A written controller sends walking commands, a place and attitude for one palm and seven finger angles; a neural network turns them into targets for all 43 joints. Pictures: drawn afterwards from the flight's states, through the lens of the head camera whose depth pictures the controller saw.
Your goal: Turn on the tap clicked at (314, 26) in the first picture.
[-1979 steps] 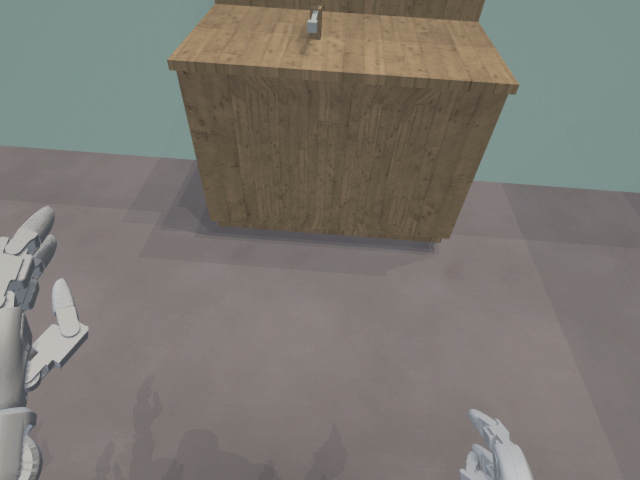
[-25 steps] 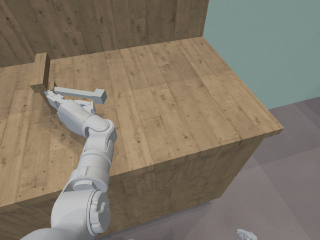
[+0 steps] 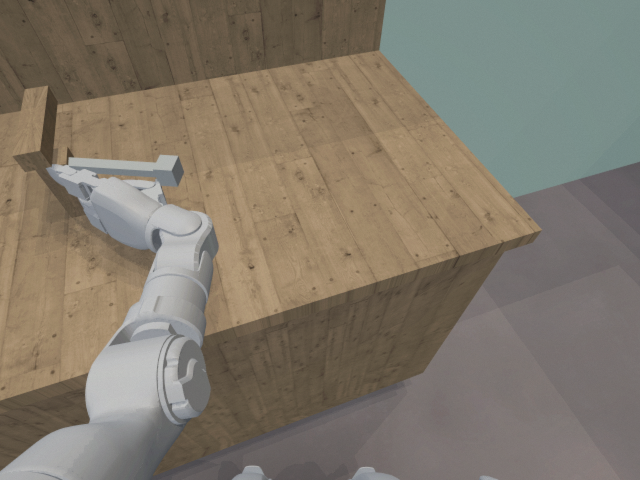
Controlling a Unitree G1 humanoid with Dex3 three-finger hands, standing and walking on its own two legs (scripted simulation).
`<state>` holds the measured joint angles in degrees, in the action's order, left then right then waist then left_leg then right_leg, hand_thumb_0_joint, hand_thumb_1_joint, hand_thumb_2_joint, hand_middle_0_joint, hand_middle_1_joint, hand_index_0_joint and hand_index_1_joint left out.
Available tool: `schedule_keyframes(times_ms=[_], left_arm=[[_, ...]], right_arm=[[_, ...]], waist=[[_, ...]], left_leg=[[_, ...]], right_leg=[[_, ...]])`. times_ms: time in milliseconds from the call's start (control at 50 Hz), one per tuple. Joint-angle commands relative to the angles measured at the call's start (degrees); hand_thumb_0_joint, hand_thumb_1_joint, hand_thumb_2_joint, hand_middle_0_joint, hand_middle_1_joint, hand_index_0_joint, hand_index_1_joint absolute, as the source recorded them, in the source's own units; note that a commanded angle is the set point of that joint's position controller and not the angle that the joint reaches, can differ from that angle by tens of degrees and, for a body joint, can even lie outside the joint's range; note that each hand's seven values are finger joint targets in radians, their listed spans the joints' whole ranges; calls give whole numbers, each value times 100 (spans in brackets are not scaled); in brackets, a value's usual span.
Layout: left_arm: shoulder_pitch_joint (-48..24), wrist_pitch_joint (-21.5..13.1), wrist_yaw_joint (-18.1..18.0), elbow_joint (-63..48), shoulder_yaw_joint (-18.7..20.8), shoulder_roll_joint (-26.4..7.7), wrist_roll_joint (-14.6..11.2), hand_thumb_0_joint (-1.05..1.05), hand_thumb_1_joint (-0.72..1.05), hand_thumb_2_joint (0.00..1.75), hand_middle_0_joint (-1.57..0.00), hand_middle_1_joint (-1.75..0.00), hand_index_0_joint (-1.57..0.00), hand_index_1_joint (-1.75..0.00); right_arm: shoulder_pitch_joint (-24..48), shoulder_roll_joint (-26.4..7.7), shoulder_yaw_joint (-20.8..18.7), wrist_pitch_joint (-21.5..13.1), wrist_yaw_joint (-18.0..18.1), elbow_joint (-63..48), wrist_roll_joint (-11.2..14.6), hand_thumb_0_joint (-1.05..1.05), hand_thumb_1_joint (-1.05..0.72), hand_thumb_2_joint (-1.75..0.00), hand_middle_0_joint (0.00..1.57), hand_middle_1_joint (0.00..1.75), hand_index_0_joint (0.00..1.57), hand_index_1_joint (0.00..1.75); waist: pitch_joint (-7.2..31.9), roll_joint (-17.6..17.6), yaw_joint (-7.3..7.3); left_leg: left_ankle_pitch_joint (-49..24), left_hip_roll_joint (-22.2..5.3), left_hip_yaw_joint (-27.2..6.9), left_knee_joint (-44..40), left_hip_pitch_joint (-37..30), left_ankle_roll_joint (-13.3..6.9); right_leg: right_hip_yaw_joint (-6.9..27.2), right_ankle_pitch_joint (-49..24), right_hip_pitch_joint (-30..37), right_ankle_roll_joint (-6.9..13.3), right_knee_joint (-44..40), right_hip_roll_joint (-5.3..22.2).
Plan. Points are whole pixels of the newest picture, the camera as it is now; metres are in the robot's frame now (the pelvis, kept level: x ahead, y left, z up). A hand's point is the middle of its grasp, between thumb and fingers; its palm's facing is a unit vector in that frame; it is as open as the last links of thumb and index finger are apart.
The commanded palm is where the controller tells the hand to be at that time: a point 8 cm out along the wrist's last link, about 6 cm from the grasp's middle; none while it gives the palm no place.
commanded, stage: push the lever round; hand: left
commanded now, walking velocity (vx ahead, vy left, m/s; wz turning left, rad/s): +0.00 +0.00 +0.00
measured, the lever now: (169, 170) +0.48 +0.18 +0.13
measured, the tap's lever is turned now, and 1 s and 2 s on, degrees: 66 67 67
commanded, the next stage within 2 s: none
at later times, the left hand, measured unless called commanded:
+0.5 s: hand (158, 188) +0.47 +0.20 +0.11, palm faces +0.85 -0.51 -0.11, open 8.5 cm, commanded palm +0.47 +0.21 +0.11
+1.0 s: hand (158, 187) +0.47 +0.20 +0.11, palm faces +0.85 -0.50 -0.13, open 8.5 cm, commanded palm +0.47 +0.22 +0.11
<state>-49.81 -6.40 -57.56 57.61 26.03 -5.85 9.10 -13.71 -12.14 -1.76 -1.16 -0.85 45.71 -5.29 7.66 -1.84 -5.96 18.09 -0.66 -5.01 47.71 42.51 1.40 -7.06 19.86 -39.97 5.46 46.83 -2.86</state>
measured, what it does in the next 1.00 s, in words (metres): shifts its weight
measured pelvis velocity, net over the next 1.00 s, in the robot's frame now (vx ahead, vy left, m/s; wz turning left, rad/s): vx -0.02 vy -0.05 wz -0.01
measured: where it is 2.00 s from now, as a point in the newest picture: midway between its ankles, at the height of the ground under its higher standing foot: outside the picture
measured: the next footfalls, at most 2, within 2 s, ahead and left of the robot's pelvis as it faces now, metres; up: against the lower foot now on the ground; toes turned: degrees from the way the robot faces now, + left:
none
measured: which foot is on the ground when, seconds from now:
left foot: down 0.00-1.00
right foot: down 0.00-1.00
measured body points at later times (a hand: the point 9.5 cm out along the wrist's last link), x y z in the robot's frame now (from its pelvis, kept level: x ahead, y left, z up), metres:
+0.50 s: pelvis -0.02 -0.02 -0.01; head +0.04 -0.03 +0.44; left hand +0.42 +0.22 +0.12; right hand +0.02 -0.28 -0.14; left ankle +0.05 +0.15 -0.69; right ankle +0.03 -0.06 -0.70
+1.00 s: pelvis -0.02 -0.05 -0.01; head +0.04 -0.07 +0.44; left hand +0.42 +0.22 +0.12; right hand +0.01 -0.31 -0.14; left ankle +0.05 +0.14 -0.69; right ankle +0.03 -0.06 -0.69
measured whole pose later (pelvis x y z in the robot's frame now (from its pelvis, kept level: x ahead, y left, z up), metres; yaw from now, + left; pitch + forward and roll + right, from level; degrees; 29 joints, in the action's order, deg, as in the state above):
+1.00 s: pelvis -0.02 -0.05 -0.01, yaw -1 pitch +14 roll +1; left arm -53.4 -6.8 -49.5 65.3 31.0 -20.1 5.4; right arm -16.6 -14.3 0.4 -5.0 0.8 45.3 -3.0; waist 7.3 -1.5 -9.2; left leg 19.6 -1.9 -7.7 48.8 47.0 -1.1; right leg -8.5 18.4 -45.4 7.3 48.2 -5.6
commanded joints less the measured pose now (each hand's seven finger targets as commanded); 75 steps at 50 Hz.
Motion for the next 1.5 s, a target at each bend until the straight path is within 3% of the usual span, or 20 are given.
schedule_keyframes(times_ms=[0, 80, 120, 220, 300, 340, 460, 520, 760, 800, 880, 900, 1060, 1100, 1180, 1240, 1300, 1380, 1420, 1480], left_arm=[[-3504, -424, 472, -1240, -395, -1679, 438, 0, 90, 90, -15, -15, -15, -15], [-3480, -424, 551, -1098, -399, -1844, 391, 0, 90, 90, -15, -15, -15, -15], [-3641, -432, 603, -1098, -469, -1907, 396, 0, 90, 90, -15, -15, -15, -15], [-3791, -478, 643, -1024, -511, -2002, 376, 0, 90, 90, -15, -15, -15, -15], [-3845, -507, 681, -1004, -418, -2185, 329, 0, 90, 90, -15, -15, -15, -15], [-3807, -530, 711, -1001, -308, -2369, 277, 0, 90, 90, -15, -15, -15, -15], [-3762, -485, 833, -799, -222, -2659, 212, 0, 90, 90, -15, -15, -15, -15], [-3847, -522, 888, -838, -254, -2684, 193, 0, 90, 90, -15, -15, -15, -15], [-3809, -522, 1091, -770, -194, -3000, 116, 0, 90, 90, -15, -15, -15, -15], [-3830, -525, 1113, -784, -128, -3083, 95, 0, 90, 90, -15, -15, -15, -15], [-3700, -439, 1184, -763, -35, -3294, 25, 0, 90, 90, -15, -15, -15, -15], [-3763, -447, 1200, -819, 12, -3335, 29, 0, 90, 90, -15, -15, -15, -15], [-3857, -361, 1296, -843, 104, -3576, 20, 0, 90, 90, -15, -15, -15, -15], [-3914, -368, 1301, -809, 120, -3561, 52, 0, 90, 90, -15, -15, -15, -15], [-3916, -315, 1301, -735, 101, -3625, 67, 0, 90, 90, -15, -15, -15, -15], [-4028, -322, 1294, -772, 177, -3806, 88, 0, 90, 90, -15, -15, -15, -15], [-4004, -266, 1302, -568, 112, -3717, 81, 0, 90, 90, -15, -15, -15, -15], [-4131, -260, 1279, -603, 70, -3756, 76, 0, 90, 90, -15, -15, -15, -15], [-4228, -284, 1279, -581, 58, -3806, 107, 0, 90, 90, -15, -15, -15, -15], [-4154, -230, 1241, -448, 150, -3906, 95, 0, 90, 90, -15, -15, -15, -15]], right_arm=[[-111, -805, -224, -196, 122, -570, 28, 0, -90, -90, 20, 30, 20, 30], [-135, -830, -198, -237, 181, -614, 69, 0, -90, -90, 20, 30, 20, 30], [-155, -854, -173, -256, 200, -602, 100, 0, -90, -90, 20, 30, 20, 30], [-243, -875, -153, -348, 220, -596, 121, 0, -90, -90, 20, 30, 20, 30], [-319, -900, -145, -418, 228, -581, 120, 0, -90, -90, 20, 30, 20, 30], [-371, -915, -140, -444, 231, -585, 127, 0, -90, -90, 20, 30, 20, 30], [-410, -961, -112, -476, 261, -558, 171, 0, -90, -90, 20, 30, 20, 30], [-477, -956, -102, -509, 256, -552, 182, 0, -90, -90, 20, 30, 20, 30], [-569, -1000, -76, -568, 238, -527, 220, 0, -90, -90, 20, 30, 20, 30], [-580, -1004, -75, -572, 234, -494, 218, 0, -90, -90, 20, 30, 20, 30], [-553, -1045, -62, -554, 243, -505, 243, 0, -90, -90, 20, 30, 20, 30], [-575, -1039, -66, -542, 245, -494, 240, 0, -90, -90, 20, 30, 20, 30], [-688, -1076, -79, -540, 220, -493, 255, 0, -90, -90, 20, 30, 20, 30], [-747, -1074, -88, -540, 199, -458, 246, 0, -90, -90, 20, 30, 20, 30], [-727, -1092, -80, -583, 168, -497, 248, 0, -90, -90, 20, 30, 20, 30], [-789, -1115, -95, -570, 161, -466, 252, 0, -90, -90, 20, 30, 20, 30], [-802, -1119, -92, -590, 145, -419, 254, 0, -90, -90, 20, 30, 20, 30], [-823, -1123, -85, -626, 131, -424, 257, 0, -90, -90, 20, 30, 20, 30], [-912, -1141, -88, -626, 124, -372, 251, 0, -90, -90, 20, 30, 20, 30], [-860, -1150, -78, -642, 106, -376, 244, 0, -90, -90, 20, 30, 20, 30]], waist=[[1944, 122, -292], [1888, 256, -350], [1823, 36, -402], [1902, -25, -456], [1955, -117, -442], [2058, 35, -444], [1913, 80, -470], [1990, -98, -475], [1981, -128, -511], [2054, -272, -493], [2053, -1, -486], [2102, -135, -477], [2323, -86, -510], [2339, -177, -519], [2290, -144, -519], [2490, -187, -537], [2293, -187, -565], [2360, -271, -592], [2432, -393, -618], [2341, -228, -595]], left_leg=[[81, 152, 313, -379, -578, -389], [187, 131, 356, -332, -409, -406], [260, 110, 331, -366, -460, -400], [346, 93, 314, -352, -431, -405], [358, 98, 312, -298, -320, -403], [347, 96, 317, -224, -180, -418], [401, 62, 304, -177, 25, -407], [393, 66, 276, -189, 1, -405], [452, 42, 197, -92, 259, -385], [440, 39, 165, -71, 259, -380], [472, -8, 108, 48, 648, -307], [420, -2, 99, 17, 645, -318], [385, -36, 78, 116, 894, -260], [333, -28, 85, 94, 838, -276], [488, -59, 68, 217, 1052, -223], [468, -73, 69, 244, 1121, -233], [522, -104, 63, 240, 1124, -228], [564, -138, 75, 273, 1145, -209], [518, -138, 86, 223, 1034, -234], [620, -174, 45, 338, 1339, -170]], right_leg=[[875, -78, 1084, -548, -1224, 329], [1032, 227, 1097, -604, -1342, 351], [1007, 352, 940, -585, -1310, 339], [1016, 519, 845, -596, -1288, 313], [1124, 565, 910, -605, -1326, 330], [1259, 610, 1054, -650, -1378, 374], [1447, 851, 1089, -684, -1505, 442], [1431, 783, 1093, -676, -1441, 432], [1694, 724, 1268, -759, -1508, 561], [1704, 630, 1301, -744, -1460, 577], [2084, 341, 1684, -874, -1521, 820], [2005, 103, 1753, -847, -1438, 797], [2228, -536, 2110, -947, -1346, 978], [2087, -642, 2058, -906, -1279, 919], [2368, -192, 2018, -955, -1394, 1044], [2341, -259, 2117, -942, -1323, 1038], [2309, 31, 1922, -917, -1388, 1013], [2402, 340, 1911, -924, -1455, 1037], [2262, 302, 1824, -871, -1381, 962], [2533, 443, 1984, -942, -1481, 1112]])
